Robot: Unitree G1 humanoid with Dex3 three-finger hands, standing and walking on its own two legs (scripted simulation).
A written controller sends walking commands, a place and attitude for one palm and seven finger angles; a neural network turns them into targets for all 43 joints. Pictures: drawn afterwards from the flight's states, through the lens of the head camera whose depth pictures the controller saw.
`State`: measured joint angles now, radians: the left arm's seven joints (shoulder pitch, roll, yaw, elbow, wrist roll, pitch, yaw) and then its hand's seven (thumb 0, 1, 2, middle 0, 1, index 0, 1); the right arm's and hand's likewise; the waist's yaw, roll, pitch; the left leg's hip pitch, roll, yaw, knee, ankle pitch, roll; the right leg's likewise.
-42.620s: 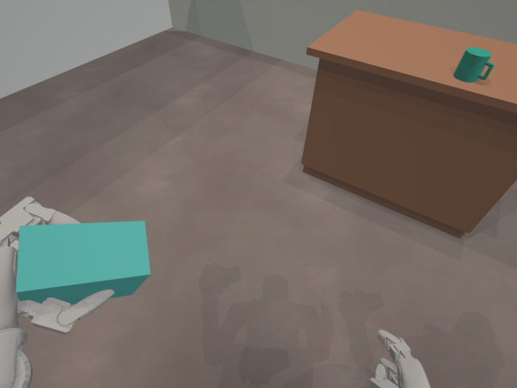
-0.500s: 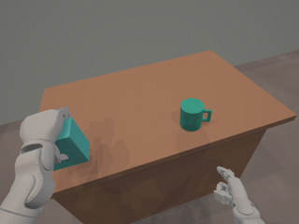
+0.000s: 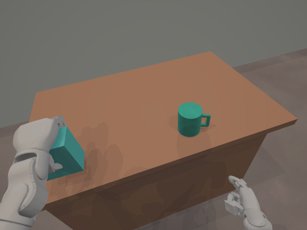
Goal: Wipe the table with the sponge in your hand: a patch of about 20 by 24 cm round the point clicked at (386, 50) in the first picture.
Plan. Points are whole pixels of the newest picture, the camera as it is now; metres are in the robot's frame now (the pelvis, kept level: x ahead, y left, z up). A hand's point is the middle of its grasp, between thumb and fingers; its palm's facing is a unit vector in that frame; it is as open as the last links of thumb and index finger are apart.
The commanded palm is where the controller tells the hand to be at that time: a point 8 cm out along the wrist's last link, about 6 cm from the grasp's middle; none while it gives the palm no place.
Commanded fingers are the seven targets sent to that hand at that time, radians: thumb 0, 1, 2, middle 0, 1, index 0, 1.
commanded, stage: move the sponge above the wiping area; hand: left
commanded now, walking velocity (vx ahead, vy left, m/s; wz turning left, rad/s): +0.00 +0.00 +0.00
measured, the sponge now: (57, 158) +0.24 +0.31 +0.07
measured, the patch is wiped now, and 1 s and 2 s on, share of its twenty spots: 0.00 0.00 0.00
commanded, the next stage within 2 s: lower the sponge onto the table in 1.74 s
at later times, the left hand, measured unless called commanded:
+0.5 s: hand (57, 145) +0.26 +0.30 +0.10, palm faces +0.04 -0.06 -1.00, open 10.1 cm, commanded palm +0.24 +0.29 +0.17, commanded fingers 0.00 0.10 1.30 -1.20 -1.60 -1.20 -1.60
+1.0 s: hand (66, 144) +0.28 +0.30 +0.09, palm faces +0.02 -0.07 -1.00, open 10.1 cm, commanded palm +0.26 +0.29 +0.16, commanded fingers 0.00 0.10 1.30 -1.20 -1.60 -1.20 -1.60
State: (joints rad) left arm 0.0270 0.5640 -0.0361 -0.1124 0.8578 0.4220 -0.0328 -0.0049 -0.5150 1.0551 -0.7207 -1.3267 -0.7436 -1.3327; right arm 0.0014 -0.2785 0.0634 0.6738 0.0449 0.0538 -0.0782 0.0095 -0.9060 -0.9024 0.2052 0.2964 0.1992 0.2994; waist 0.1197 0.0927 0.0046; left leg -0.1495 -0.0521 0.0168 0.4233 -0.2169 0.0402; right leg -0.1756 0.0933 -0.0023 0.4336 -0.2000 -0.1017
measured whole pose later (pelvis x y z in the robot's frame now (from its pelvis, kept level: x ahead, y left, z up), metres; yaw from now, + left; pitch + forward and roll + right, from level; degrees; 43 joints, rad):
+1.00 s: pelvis +0.01 +0.01 +0.00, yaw +1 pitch -1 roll +1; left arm -0.06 0.47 -0.13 0.03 0.91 0.45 0.02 0.00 -0.51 1.05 -0.72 -1.33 -0.74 -1.33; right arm 0.02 -0.27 0.05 0.68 0.06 0.08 -0.07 0.01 -0.91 -0.90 0.21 0.30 0.20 0.30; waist 0.10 0.09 -0.03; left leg -0.17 -0.07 0.01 0.41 -0.22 0.06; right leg -0.20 0.08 0.00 0.43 -0.21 -0.09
